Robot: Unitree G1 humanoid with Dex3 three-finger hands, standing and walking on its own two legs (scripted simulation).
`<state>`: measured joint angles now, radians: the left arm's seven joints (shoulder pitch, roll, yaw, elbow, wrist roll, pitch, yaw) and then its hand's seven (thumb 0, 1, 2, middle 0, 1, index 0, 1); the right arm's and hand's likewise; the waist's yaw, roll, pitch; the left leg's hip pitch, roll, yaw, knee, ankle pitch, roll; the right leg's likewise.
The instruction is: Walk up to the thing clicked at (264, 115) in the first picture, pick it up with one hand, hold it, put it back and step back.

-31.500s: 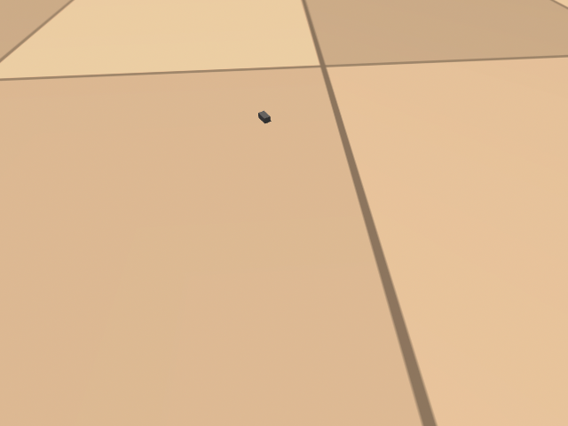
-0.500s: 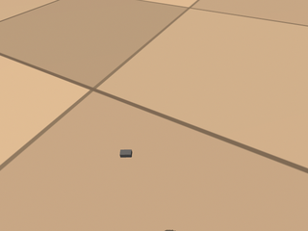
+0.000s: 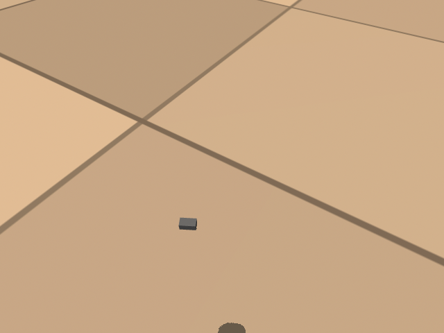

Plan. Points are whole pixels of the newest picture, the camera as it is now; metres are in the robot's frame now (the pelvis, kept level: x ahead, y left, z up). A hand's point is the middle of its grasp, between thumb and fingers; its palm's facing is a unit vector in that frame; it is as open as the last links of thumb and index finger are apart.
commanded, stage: walk up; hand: left
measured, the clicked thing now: (188, 223) +0.75 +0.19 -0.75
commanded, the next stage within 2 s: none
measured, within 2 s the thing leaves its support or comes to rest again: neither
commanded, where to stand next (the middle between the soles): +0.34 -0.03 m, yaw -3 degrees
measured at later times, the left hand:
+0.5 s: hand (124, 286) +0.25 +0.22 -0.12, palm faces -0.01 -0.92 -0.39, open 7.4 cm
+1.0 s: hand (136, 257) +0.32 +0.22 -0.16, palm faces -0.05 -0.92 -0.38, open 7.4 cm
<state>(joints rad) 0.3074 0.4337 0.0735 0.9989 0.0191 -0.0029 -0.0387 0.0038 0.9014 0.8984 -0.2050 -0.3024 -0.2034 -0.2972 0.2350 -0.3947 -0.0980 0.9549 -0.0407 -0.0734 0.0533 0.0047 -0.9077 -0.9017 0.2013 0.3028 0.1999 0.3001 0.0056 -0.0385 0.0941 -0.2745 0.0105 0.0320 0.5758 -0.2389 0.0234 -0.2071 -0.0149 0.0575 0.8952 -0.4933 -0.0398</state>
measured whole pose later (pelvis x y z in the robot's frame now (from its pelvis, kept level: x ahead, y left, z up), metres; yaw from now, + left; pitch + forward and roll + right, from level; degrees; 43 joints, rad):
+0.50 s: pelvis +0.17 -0.04 +0.00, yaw -1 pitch -4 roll +0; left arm 0.28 0.37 0.05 0.83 0.01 -0.07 -0.05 0.00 0.90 0.90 -0.21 -0.30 -0.21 -0.30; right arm 0.32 -0.42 -0.05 0.87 0.00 -0.04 0.04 0.01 -0.91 -0.90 0.20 0.30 0.20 0.30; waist 0.01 0.06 0.09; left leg -0.38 0.01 -0.03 1.08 -0.42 0.03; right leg -0.26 -0.04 -0.06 0.55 -0.23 -0.02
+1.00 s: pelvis +0.27 -0.05 -0.01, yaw -1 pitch -2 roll -1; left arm 0.26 0.40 0.03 0.95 0.02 -0.03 -0.01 0.00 0.90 0.90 -0.21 -0.30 -0.20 -0.30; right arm 0.20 -0.38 -0.02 0.90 0.00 -0.02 0.01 0.00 -0.90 -0.90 0.20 0.30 0.20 0.30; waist 0.00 0.01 0.08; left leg -0.34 0.06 0.01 0.68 -0.30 -0.01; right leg -0.26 -0.02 -0.03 0.65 -0.34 0.01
